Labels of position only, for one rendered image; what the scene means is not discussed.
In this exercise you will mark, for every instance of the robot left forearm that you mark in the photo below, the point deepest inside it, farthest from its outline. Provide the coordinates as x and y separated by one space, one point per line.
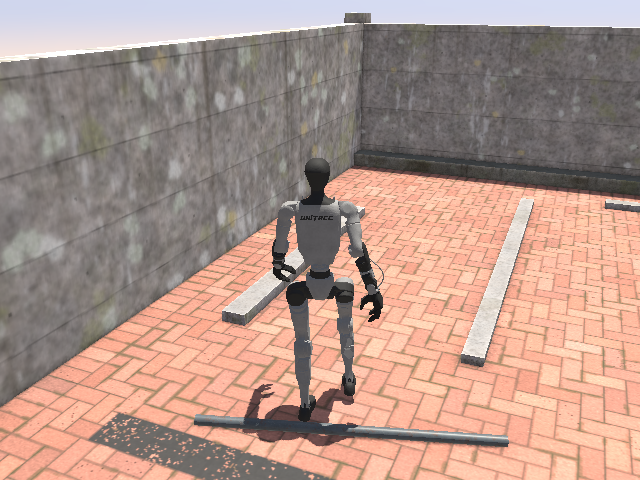
278 258

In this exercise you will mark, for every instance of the robot left upper arm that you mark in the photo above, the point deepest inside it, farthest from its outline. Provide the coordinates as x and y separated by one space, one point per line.
286 212

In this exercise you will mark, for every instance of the right robot thigh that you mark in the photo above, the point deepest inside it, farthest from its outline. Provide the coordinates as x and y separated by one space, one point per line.
344 295

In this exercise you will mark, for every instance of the robot torso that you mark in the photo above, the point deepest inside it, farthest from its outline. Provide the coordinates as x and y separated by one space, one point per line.
318 229

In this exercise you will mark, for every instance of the robot right forearm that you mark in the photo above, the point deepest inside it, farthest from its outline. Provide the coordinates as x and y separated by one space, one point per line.
366 272

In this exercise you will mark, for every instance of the robot left hand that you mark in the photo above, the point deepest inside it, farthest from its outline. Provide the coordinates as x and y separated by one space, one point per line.
280 276

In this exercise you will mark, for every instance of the robot right upper arm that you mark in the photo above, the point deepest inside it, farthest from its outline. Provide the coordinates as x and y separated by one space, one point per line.
350 211

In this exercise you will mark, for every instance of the robot right hand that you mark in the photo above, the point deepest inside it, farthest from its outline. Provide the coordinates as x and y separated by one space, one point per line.
377 300

